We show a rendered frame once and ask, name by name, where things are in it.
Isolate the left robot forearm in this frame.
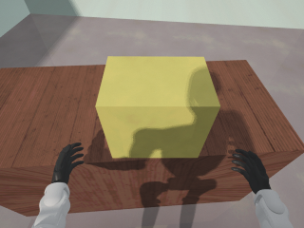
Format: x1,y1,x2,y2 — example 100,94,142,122
31,182,70,228

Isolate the carton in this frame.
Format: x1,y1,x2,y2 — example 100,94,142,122
95,56,220,159

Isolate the right robot forearm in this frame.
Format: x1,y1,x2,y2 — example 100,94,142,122
254,189,294,228

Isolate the robot left hand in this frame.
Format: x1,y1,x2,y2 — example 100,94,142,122
51,142,84,184

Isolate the pedestal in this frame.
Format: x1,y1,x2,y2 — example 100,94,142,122
0,60,304,217

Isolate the robot right hand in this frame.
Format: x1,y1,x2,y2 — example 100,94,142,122
231,149,271,194

